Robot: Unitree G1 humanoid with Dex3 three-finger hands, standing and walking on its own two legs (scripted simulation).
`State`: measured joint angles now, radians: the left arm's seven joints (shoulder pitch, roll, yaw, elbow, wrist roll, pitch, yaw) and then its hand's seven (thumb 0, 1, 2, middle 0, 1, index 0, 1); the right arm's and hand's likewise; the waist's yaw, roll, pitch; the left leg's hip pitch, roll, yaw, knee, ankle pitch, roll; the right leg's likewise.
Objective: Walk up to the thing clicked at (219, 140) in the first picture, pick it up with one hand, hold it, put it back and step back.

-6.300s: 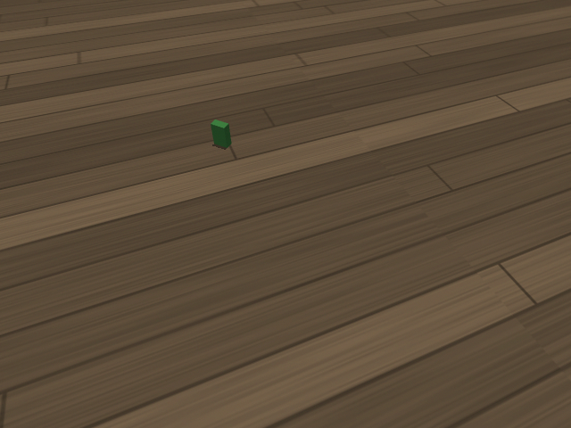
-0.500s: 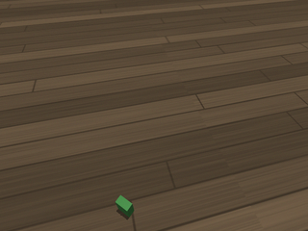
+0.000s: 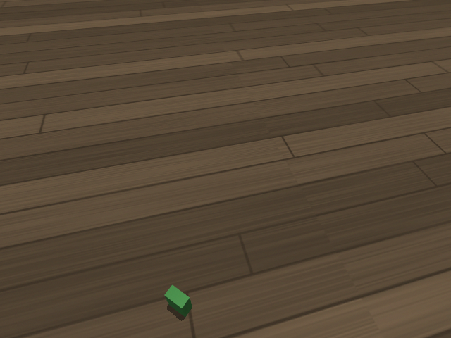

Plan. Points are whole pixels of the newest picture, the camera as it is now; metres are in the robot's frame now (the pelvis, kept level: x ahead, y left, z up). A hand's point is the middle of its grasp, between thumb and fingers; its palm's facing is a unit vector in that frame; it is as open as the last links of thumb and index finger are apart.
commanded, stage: stand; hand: left
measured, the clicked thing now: (178, 301) +0.37 +0.20 -0.72
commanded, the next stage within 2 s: none
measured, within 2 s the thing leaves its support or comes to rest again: neither
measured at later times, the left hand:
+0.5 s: hand out of the picture +0.07 +0.24 -0.16, palm faces -0.02 -0.94 -0.33, open 7.4 cm
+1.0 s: hand out of the picture +0.06 +0.24 -0.16, palm faces -0.02 -0.94 -0.33, open 7.4 cm
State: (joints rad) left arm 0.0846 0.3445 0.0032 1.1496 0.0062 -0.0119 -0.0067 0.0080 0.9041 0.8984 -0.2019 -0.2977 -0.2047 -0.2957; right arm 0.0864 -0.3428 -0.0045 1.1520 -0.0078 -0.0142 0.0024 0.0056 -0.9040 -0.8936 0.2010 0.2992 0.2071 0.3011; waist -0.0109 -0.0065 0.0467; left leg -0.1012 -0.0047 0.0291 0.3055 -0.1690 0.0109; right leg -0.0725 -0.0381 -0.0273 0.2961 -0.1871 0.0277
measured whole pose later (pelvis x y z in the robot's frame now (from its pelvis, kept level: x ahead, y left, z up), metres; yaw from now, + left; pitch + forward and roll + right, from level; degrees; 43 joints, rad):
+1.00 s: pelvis +0.00 -0.01 +0.00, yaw +0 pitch -2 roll +0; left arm 0.12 0.35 0.00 1.14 0.01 -0.01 -0.01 0.01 0.90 0.90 -0.20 -0.30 -0.20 -0.30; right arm 0.11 -0.35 0.00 1.16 -0.01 -0.02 0.01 0.01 -0.90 -0.89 0.20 0.30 0.21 0.30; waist 0.00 0.00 0.04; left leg -0.11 0.00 0.02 0.29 -0.15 0.00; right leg -0.08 -0.03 -0.04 0.29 -0.18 0.02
